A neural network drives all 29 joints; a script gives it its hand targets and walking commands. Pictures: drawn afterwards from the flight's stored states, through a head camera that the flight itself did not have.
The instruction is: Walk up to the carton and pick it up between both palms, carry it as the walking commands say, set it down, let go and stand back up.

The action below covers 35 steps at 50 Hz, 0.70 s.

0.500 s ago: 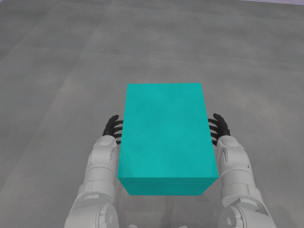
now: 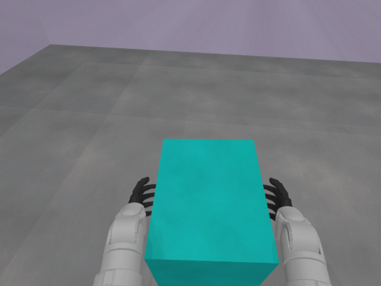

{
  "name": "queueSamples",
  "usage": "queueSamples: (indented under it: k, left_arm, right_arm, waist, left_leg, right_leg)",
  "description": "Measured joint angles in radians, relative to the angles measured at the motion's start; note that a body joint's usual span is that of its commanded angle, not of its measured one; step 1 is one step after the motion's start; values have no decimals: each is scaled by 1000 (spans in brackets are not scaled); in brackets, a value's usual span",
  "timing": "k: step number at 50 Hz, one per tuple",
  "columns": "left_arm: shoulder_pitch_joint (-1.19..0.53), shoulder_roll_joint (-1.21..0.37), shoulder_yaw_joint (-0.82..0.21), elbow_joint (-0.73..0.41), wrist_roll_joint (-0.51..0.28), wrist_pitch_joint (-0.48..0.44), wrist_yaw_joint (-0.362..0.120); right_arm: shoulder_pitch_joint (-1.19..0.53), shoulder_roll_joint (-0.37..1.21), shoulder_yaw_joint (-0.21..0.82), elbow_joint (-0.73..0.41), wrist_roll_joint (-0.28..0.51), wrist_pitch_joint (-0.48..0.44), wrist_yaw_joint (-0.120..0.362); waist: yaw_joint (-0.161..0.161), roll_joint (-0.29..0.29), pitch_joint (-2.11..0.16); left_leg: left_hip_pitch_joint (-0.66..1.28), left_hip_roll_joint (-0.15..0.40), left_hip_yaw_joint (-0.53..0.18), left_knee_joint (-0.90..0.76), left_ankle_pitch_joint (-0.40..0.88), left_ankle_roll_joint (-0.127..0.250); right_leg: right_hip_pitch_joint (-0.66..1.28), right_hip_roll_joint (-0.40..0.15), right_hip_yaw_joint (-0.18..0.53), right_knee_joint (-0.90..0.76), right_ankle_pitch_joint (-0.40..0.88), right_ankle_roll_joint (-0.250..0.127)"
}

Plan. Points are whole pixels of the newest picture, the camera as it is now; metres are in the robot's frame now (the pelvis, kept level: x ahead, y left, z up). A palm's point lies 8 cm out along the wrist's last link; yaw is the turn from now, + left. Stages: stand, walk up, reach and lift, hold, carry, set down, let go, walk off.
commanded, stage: reach and lift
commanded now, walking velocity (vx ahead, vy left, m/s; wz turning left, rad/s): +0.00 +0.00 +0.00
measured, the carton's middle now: (207, 211) +0.33 -0.02 -0.04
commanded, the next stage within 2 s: hold in 1.24 s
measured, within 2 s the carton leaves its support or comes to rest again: neither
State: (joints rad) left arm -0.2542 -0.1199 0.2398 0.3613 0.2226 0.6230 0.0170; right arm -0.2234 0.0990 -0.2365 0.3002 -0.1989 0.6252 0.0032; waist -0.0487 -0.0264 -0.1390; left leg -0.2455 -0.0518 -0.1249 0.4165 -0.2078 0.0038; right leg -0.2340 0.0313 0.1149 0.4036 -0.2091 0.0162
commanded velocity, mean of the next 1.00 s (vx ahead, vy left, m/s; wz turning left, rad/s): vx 0.00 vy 0.00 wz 0.00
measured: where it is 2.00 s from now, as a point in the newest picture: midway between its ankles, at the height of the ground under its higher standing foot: outside the picture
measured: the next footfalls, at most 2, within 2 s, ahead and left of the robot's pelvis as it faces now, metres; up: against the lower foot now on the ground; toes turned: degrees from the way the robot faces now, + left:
none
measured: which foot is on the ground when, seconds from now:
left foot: down 0.00-1.00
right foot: down 0.00-1.00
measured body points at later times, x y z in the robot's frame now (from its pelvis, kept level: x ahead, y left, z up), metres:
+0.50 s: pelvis -0.03 +0.00 +0.00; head -0.09 +0.01 +0.44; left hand +0.29 +0.16 +0.04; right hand +0.29 -0.17 +0.06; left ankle +0.00 +0.12 -0.74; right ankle +0.00 -0.13 -0.74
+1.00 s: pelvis -0.02 +0.00 +0.00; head -0.08 +0.00 +0.45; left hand +0.28 +0.16 +0.04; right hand +0.28 -0.16 +0.06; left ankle +0.00 +0.12 -0.74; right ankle +0.00 -0.13 -0.74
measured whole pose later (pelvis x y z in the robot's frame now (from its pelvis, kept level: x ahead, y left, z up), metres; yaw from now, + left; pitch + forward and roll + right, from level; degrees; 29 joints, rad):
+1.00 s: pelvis -0.02 +0.00 +0.00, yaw -1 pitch -7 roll +0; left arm -0.26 -0.13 0.27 0.28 0.25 0.74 -0.01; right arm -0.28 0.11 -0.22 0.26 -0.25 0.74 0.02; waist 0.01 -0.02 -0.03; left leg -0.06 -0.05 -0.11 0.38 -0.19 0.00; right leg -0.07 0.03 0.12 0.39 -0.20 0.01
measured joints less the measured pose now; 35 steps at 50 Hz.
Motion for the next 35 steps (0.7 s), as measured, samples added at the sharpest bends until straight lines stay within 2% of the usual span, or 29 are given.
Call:
queueSamples:
  k: [2, 8, 14, 24, 30, 35]
  left_arm:
    - [20, 8, -19, -34, -6, 29, 0]
    - [18, 10, 6, -42, 16, 74, -33]
    - [-43, 12, 40, 1, 38, 95, -46]
    - [-125, 17, 65, 64, 45, 107, -25]
    - [-101, -3, 77, 57, 52, 108, -17]
    - [-46, -4, 48, -6, 47, 121, -18]
  right_arm:
    - [18, 2, 18, -29, 7, 27, -8]
    - [8, 33, 2, -50, -22, 88, -8]
    - [-67, 31, -19, -13, -49, 128, -4]
    - [-176, 6, -47, 87, -86, 127, 19]
    - [-170, -1, -44, 108, -94, 124, 32]
    - [-115, 6, -18, 66, -81, 115, 32]
  waist:
    - [-2, -2, 4]
    - [-2, -2, 40]
    - [15, 4, 84]
    - [31, 15, 114]
    - [37, 18, 102]
    - [42, 12, 104]
  left_leg:
    - [35, 3, -4, -15, 4, -2]
    - [111, 6, -5, -21, 7, -4]
    - [141, 4, 0, 5, 2, -3]
    - [149, 0, 5, 18, 7, 0]
    - [173, -3, 17, -8, 12, 4]
    - [191, 1, 20, -28, 15, 3]
  right_leg:
    - [37, 1, -4, -17, 5, -3]
    - [112, 3, -6, -21, 7, -7]
    - [140, 5, -3, 6, 3, -4]
    - [151, -1, -4, 16, 7, 1]
    - [162, -6, 7, 8, 5, 3]
    - [177, -5, 10, -7, 8, 1]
